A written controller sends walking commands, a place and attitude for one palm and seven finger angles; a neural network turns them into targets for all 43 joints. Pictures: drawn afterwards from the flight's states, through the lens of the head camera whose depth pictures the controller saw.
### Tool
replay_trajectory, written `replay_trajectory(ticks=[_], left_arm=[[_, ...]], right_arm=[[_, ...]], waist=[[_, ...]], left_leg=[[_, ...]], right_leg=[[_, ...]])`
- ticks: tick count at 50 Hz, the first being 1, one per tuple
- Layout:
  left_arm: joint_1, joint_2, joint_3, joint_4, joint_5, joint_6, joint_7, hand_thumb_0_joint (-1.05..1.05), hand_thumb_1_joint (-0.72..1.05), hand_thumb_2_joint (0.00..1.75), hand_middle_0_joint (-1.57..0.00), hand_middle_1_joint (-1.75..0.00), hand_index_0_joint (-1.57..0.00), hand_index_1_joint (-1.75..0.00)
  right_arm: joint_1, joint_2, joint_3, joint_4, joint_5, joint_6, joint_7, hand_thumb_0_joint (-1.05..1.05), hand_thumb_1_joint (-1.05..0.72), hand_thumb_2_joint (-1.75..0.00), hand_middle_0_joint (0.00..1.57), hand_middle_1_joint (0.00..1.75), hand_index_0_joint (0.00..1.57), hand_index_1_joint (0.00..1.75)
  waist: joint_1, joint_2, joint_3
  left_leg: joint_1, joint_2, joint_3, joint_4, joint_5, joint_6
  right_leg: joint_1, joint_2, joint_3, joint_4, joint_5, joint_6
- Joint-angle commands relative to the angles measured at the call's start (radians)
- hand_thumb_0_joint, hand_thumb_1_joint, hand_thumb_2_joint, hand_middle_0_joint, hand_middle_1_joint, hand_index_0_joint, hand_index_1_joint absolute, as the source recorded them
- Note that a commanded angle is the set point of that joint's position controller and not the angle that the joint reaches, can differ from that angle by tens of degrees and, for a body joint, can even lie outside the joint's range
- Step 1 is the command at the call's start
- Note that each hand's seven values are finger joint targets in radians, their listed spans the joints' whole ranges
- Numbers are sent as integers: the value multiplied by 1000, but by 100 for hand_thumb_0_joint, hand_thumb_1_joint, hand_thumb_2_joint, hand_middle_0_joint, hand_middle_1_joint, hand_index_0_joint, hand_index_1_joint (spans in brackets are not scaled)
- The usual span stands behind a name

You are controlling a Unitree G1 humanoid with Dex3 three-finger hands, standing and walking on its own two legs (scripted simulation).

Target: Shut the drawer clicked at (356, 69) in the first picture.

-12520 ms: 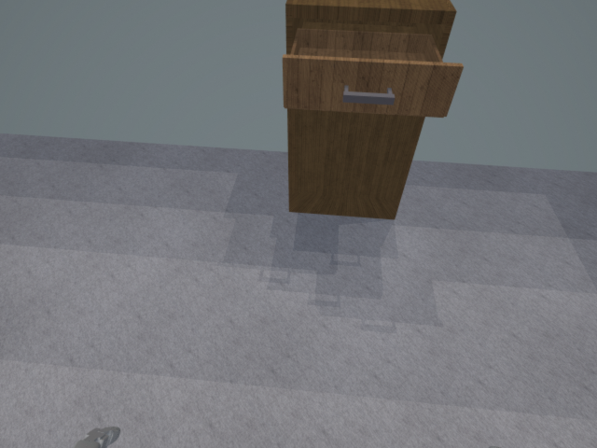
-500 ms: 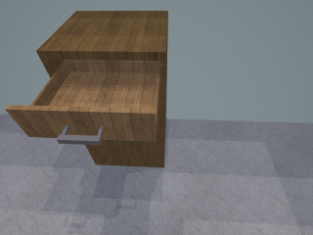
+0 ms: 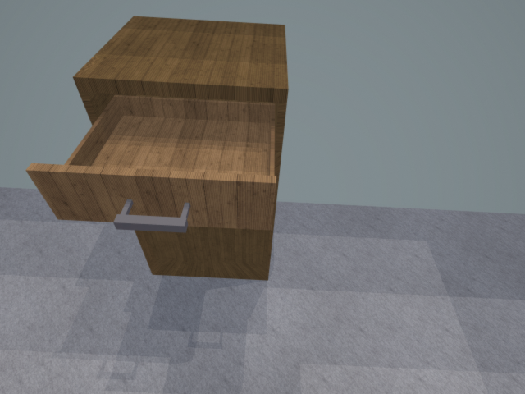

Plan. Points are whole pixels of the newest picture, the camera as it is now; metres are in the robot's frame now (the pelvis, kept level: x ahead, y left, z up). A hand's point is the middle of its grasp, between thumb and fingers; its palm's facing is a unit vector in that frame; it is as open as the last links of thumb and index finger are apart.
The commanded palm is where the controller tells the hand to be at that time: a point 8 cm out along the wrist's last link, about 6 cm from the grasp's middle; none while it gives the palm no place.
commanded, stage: come to a stop and stand still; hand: left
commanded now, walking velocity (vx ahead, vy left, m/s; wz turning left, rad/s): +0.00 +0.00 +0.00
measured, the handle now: (154, 215) +0.42 +0.24 +0.01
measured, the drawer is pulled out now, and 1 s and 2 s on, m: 0.28 0.28 0.28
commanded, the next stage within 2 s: look again from close up in 1.12 s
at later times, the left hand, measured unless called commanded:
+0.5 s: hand out of the picture -0.02 +0.18 -0.17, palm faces +0.07 -0.98 -0.17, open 7.4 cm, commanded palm none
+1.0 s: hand out of the picture +0.09 +0.21 -0.17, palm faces +0.04 -0.97 -0.23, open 7.3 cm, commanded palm none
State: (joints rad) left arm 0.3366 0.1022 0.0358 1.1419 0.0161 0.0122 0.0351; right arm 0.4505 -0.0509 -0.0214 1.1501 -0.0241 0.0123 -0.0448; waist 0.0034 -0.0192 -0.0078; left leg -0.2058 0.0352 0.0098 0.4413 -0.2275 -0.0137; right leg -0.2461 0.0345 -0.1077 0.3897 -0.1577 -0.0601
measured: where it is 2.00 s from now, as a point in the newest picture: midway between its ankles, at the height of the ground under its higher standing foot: outside the picture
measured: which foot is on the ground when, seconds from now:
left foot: down 0.00-1.00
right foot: down 0.00-1.00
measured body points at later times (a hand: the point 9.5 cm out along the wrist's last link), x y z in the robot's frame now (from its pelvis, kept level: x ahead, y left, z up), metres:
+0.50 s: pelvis +0.03 +0.03 +0.00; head +0.04 +0.03 +0.45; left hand -0.02 +0.23 -0.16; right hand +0.01 -0.18 -0.16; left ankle +0.02 +0.13 -0.74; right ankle +0.06 -0.07 -0.74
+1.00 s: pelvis +0.07 +0.03 +0.00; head +0.08 +0.02 +0.45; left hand +0.09 +0.27 -0.15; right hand +0.08 -0.20 -0.16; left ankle +0.02 +0.13 -0.74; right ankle +0.06 -0.07 -0.74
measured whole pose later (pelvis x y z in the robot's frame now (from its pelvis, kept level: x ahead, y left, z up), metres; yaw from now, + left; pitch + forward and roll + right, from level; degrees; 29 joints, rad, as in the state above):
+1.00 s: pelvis +0.07 +0.03 +0.00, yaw +0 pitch -1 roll +0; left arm 0.23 0.18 0.01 1.12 0.01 -0.02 0.04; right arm 0.25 -0.16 -0.01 1.14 -0.01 -0.02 -0.04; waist 0.00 0.00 0.03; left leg -0.07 -0.01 0.02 0.35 -0.26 0.01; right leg -0.15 0.00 -0.08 0.38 -0.22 -0.02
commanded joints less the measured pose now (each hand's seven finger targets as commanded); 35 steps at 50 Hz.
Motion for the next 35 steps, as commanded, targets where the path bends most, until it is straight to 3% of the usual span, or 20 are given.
replay_trajectory(ticks=[1,6,10,14,22,25,35], left_arm=[[73,65,9,-29,0,-13,0,0,90,90,-20,-30,-20,-30],[95,54,7,-31,6,-14,0,0,90,90,-20,-30,-20,-30],[105,50,2,-30,7,-21,2,0,90,90,-20,-30,-20,-30],[105,62,0,-27,9,-25,5,0,90,90,-20,-30,-20,-30],[89,90,-6,-29,2,-46,6,0,90,90,-20,-30,-20,-30],[77,100,-8,-28,0,-49,7,0,90,90,-20,-30,-20,-30],[26,138,-8,-28,-3,-49,7,0,90,90,-20,-30,-20,-30]], right_arm=[[80,-84,-9,-23,1,-16,-2,0,-90,-90,20,30,20,30],[41,-104,-17,-40,5,-22,-1,0,-90,-90,20,30,20,30],[17,-114,-18,-46,9,-30,1,0,-90,-90,20,30,20,30],[7,-120,-18,-51,11,-26,5,0,-90,-90,20,30,20,30],[-22,-138,-12,-54,16,-41,5,0,-90,-90,20,30,20,30],[-40,-150,-9,-49,18,-46,3,0,-90,-90,20,30,20,30],[-94,-191,-3,-41,16,-52,-1,0,-90,-90,20,30,20,30]], waist=[[18,70,158],[27,81,142],[25,62,136],[17,29,158],[-1,-4,95],[0,20,68],[5,32,64]], left_leg=[[-195,53,-96,-171,-266,48],[-226,78,-138,-218,-321,65],[-192,80,-145,-216,-267,69],[-170,69,-135,-207,-268,64],[-26,55,-80,-140,-27,54],[3,62,-79,-136,50,52],[40,73,-69,-137,171,41]], right_leg=[[-15,-112,154,-85,-284,33],[18,-97,124,-13,-212,42],[16,-106,124,-9,-140,41],[-24,-113,142,-32,-178,42],[-24,-144,167,-64,-76,32],[14,-147,156,-54,5,30],[85,-157,142,-44,132,25]])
